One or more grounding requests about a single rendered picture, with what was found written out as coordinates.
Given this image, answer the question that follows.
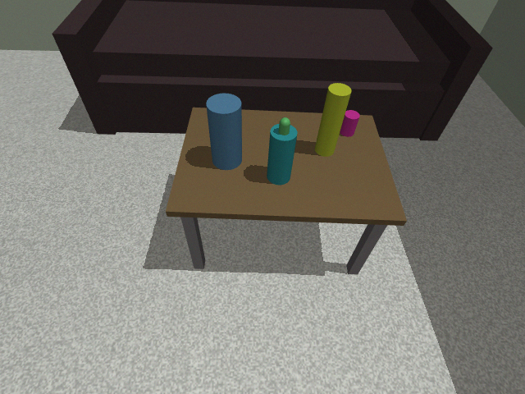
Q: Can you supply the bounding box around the coffee table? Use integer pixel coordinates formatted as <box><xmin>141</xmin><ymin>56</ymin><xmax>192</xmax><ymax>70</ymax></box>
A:
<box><xmin>166</xmin><ymin>108</ymin><xmax>407</xmax><ymax>275</ymax></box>

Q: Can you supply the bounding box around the sofa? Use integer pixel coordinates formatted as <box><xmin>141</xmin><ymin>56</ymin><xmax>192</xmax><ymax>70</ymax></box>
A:
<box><xmin>52</xmin><ymin>0</ymin><xmax>493</xmax><ymax>141</ymax></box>

